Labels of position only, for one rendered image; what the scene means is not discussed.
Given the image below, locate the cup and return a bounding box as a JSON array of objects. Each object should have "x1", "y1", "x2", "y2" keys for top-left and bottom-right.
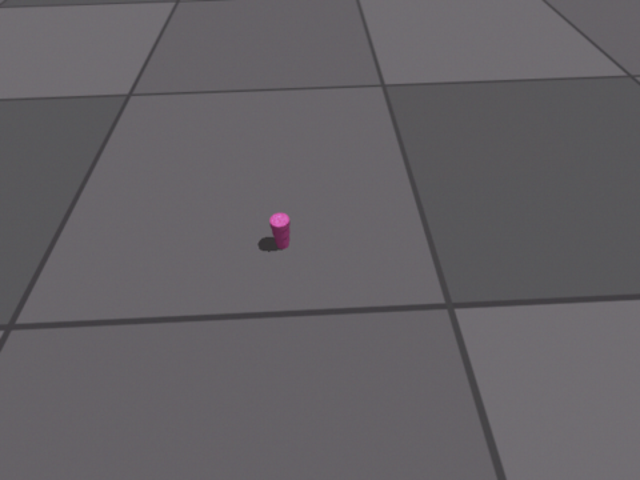
[{"x1": 270, "y1": 213, "x2": 290, "y2": 249}]

